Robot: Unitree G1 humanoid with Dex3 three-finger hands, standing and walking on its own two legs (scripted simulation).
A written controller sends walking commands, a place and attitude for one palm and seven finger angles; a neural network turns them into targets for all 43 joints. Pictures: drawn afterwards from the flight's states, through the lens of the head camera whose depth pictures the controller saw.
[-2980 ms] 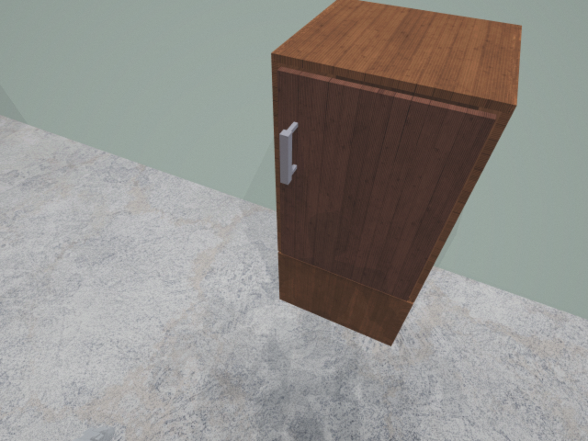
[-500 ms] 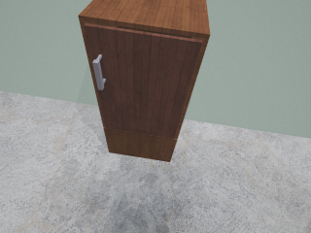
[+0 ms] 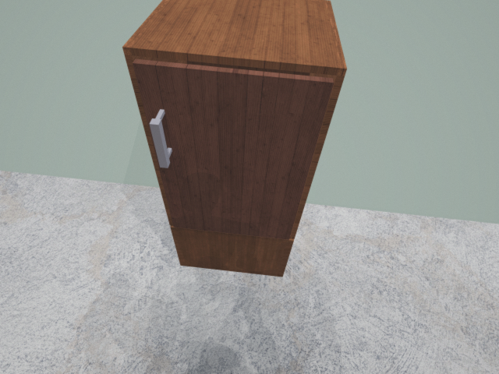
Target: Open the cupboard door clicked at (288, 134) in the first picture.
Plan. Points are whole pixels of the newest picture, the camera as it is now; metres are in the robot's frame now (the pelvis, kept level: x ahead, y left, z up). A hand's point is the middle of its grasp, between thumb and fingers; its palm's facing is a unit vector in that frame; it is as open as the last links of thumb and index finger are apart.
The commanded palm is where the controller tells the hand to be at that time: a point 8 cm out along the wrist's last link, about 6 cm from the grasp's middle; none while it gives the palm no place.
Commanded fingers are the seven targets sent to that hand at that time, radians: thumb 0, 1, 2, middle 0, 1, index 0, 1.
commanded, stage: come to a stop and stand still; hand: left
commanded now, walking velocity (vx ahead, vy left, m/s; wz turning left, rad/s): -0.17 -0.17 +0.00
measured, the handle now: (163, 139) +0.60 +0.24 +0.00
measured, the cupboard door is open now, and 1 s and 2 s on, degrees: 0 0 0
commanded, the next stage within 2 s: look again from close up in 0.70 s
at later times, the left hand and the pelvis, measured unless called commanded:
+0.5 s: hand out of the picture +0.04 +0.16 -0.16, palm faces +0.02 -0.98 -0.21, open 7.3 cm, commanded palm none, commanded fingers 0.00 0.90 0.90 -0.20 -0.30 -0.20 -0.30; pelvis -0.01 -0.02 +0.01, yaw -1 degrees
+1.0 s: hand out of the picture -0.03 +0.18 -0.17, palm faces +0.02 -0.98 -0.17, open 7.4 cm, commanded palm none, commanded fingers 0.00 0.90 0.90 -0.20 -0.30 -0.20 -0.30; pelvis -0.02 +0.01 +0.01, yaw +0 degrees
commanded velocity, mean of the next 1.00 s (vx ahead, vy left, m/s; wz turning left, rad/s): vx -0.02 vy -0.02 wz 0.00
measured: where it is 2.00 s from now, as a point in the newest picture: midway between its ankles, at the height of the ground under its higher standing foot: outside the picture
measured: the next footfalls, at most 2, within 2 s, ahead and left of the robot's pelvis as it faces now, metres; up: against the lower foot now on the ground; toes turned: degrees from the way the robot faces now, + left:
right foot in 0.30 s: +0.02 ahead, -0.12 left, +0.00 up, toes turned -6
right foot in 1.92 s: +0.11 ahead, -0.06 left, +0.00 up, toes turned +4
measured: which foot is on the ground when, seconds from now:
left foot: down 0.00-1.00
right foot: down 0.00-0.00, up 0.02-0.28, down 0.30-1.00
